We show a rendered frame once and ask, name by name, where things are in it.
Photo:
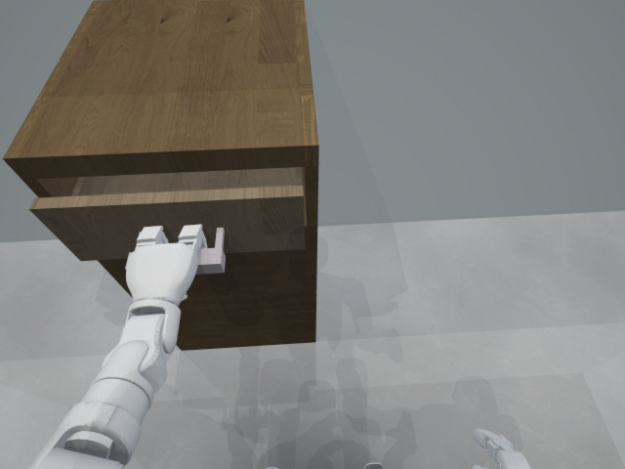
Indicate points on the handle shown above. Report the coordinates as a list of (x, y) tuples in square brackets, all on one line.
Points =
[(211, 260)]

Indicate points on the left robot forearm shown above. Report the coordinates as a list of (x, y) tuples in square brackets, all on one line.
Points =
[(107, 422)]

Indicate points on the drawer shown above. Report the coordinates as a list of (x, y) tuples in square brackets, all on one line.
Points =
[(259, 209)]

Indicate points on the cabinet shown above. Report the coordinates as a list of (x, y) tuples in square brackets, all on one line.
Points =
[(172, 86)]

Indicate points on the left robot upper arm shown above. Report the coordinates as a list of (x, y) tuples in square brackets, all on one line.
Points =
[(59, 458)]

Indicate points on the robot right hand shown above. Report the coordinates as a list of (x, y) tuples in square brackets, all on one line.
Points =
[(500, 450)]

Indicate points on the robot left hand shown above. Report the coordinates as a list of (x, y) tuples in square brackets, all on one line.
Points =
[(158, 269)]

